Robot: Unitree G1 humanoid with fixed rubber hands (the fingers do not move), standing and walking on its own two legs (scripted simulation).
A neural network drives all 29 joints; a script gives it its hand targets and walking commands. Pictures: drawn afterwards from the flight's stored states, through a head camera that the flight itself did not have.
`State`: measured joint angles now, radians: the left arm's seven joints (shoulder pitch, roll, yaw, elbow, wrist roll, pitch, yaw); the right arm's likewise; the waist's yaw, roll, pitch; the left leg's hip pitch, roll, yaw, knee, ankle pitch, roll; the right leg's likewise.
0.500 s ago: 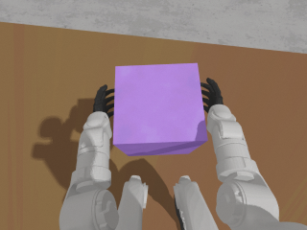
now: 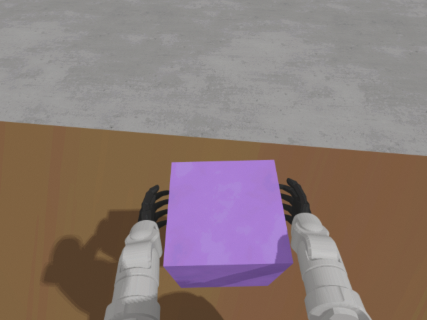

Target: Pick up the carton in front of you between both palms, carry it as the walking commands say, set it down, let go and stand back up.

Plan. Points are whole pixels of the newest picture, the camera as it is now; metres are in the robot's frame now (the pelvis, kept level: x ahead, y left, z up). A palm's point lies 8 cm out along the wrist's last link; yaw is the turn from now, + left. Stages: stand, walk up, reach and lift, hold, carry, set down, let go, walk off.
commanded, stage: reach and lift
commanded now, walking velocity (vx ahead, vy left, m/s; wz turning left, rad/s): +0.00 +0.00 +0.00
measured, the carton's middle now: (223, 229) +0.34 +0.00 -0.09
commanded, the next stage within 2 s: hold in 1.30 s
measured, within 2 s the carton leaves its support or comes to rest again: neither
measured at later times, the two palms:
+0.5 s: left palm (135, 217) +0.30 +0.15 +0.07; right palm (318, 210) +0.30 -0.15 +0.07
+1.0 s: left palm (134, 211) +0.31 +0.15 +0.08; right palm (318, 203) +0.31 -0.15 +0.08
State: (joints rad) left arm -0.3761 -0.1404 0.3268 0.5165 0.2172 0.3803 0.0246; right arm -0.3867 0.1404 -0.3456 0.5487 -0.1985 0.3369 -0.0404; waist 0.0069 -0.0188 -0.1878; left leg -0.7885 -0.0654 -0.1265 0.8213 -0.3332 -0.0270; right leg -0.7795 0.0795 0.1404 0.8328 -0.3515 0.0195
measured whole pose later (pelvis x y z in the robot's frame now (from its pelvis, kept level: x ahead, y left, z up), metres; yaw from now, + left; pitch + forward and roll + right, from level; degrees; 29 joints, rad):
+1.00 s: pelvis +0.01 +0.00 +0.05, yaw +0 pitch -4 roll +0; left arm -0.29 -0.16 0.26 0.33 0.28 0.66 -0.01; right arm -0.29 0.16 -0.28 0.34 -0.30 0.63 0.01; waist 0.00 -0.01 0.00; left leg -0.13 -0.04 -0.13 0.39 -0.19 -0.01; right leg -0.12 0.04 0.14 0.40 -0.21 0.01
